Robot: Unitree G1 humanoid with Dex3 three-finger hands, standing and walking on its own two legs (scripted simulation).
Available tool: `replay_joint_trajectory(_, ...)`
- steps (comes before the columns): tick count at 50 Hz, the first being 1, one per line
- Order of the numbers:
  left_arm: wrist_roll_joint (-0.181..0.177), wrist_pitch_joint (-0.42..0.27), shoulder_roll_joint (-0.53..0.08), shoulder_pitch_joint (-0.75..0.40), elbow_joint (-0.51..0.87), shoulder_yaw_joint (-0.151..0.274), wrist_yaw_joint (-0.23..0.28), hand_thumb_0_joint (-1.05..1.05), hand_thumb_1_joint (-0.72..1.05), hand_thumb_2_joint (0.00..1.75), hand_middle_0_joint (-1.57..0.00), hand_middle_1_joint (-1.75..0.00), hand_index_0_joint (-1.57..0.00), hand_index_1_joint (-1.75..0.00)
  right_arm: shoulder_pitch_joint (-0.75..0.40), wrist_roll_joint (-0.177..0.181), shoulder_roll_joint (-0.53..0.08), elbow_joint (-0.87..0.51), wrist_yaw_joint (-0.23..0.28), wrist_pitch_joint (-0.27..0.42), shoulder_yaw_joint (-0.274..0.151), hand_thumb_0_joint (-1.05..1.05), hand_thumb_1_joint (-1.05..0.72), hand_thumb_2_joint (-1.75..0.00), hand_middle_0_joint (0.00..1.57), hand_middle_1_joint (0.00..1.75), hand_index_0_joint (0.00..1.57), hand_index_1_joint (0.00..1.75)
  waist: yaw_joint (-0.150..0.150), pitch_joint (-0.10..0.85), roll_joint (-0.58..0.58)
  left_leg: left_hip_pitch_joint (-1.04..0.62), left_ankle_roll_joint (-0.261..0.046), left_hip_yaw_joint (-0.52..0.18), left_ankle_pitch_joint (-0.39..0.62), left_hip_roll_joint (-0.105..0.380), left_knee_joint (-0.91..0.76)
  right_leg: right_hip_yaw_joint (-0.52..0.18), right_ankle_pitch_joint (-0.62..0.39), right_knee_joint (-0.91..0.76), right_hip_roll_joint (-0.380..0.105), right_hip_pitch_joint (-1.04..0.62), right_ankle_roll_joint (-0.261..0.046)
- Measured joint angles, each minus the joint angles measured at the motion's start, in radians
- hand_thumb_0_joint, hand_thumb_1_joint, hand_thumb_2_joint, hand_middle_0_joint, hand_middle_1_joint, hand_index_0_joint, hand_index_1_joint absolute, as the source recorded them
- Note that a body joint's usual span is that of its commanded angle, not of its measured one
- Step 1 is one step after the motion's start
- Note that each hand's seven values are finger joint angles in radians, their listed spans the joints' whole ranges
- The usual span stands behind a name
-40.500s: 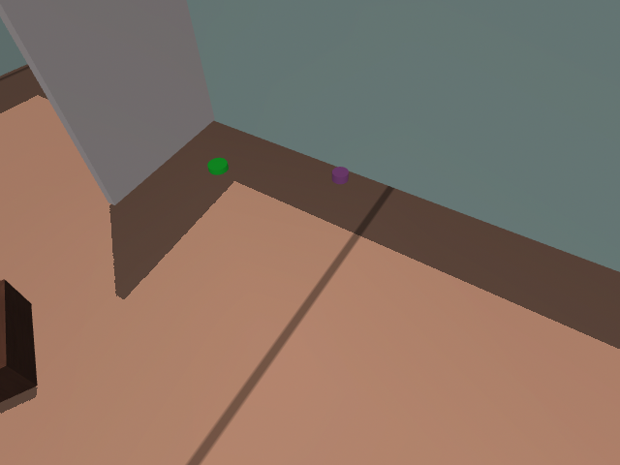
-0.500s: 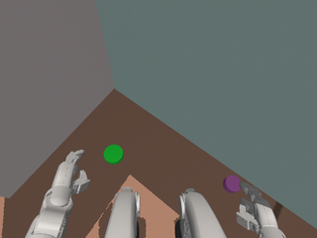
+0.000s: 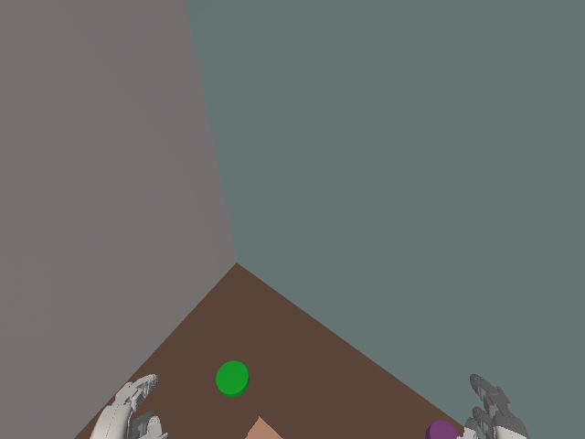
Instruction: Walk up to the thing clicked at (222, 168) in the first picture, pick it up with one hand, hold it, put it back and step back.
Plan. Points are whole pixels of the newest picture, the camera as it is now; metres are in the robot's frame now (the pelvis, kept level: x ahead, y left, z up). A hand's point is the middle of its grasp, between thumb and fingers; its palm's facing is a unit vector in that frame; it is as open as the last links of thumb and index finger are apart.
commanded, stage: home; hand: left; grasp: from above
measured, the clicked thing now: (232, 378) +0.46 +0.20 -0.70
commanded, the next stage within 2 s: none
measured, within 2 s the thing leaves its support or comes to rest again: neither
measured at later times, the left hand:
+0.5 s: hand out of the picture +0.16 +0.18 -0.04, palm faces +0.04 -0.98 -0.20, open 7.4 cm
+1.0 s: hand out of the picture +0.16 +0.18 -0.04, palm faces +0.04 -0.98 -0.20, open 7.4 cm
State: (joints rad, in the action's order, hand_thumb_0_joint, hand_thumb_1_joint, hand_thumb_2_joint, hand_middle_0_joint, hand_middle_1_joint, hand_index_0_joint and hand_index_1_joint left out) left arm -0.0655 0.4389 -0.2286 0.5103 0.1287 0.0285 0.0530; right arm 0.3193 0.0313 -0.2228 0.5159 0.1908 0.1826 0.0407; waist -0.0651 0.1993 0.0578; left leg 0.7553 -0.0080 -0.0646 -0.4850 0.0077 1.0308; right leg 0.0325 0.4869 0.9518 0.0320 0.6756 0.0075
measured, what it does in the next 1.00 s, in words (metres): stands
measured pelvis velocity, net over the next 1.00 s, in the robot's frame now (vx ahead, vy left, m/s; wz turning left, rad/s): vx -0.01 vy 0.00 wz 0.00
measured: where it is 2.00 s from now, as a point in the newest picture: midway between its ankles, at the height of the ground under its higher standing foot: outside the picture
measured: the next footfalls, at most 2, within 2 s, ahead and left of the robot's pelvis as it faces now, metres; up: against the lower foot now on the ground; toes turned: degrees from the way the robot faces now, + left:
none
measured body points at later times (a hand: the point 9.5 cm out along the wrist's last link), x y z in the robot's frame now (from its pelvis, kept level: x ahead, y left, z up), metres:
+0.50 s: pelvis +0.00 +0.00 +0.00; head +0.01 +0.01 +0.45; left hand +0.15 +0.23 -0.03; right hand +0.16 -0.24 -0.06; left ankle +0.01 +0.11 -0.68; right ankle -0.01 -0.13 -0.68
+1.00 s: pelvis -0.01 +0.00 +0.00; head +0.01 +0.00 +0.45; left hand +0.15 +0.23 -0.03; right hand +0.15 -0.24 -0.06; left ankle +0.01 +0.11 -0.68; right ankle -0.01 -0.13 -0.68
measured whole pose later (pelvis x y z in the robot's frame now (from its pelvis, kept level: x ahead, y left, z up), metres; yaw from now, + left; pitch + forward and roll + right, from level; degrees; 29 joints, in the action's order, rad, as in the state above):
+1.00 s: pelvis -0.01 +0.00 +0.00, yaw +0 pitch +10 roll -3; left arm -0.05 0.45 -0.23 0.50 0.13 0.02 0.01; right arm 0.30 0.01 -0.22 0.53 0.18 0.24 0.04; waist -0.04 0.16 0.05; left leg 0.72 -0.01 -0.06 -0.48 0.00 1.02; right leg 0.03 0.49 0.96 0.03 0.64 0.01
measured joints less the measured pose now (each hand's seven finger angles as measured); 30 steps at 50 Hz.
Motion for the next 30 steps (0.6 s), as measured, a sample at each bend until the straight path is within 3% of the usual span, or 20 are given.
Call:
replay_joint_trajectory(14, 0.016, 0.012, 0.003, -0.006, -0.007, -0.005, -0.037, 0.01, 0.90, 0.89, -0.20, -0.30, -0.20, -0.30, -0.037, -0.021, 0.005, -0.009, -0.011, 0.043, 0.010, 0.01, -0.90, -0.90, 0.20, 0.30, 0.21, 0.30, 0.026, -0.029, -0.013, -0.046, 0.000, -0.003, 0.003, -0.010, -0.014, 0.004, 0.005, -0.006, -0.010, -0.046, 0.001)
replay_joint_trajectory(30, 0.015, 0.009, -0.001, -0.005, 0.006, -0.004, -0.032, 0.01, 0.90, 0.89, -0.20, -0.30, -0.20, -0.30, -0.012, -0.021, 0.000, 0.014, -0.010, 0.043, 0.005, 0.01, -0.90, -0.90, 0.20, 0.30, 0.21, 0.30, 0.022, -0.036, -0.011, -0.043, 0.001, 0.001, 0.005, -0.006, -0.011, 0.000, 0.002, -0.001, -0.006, -0.040, 0.001)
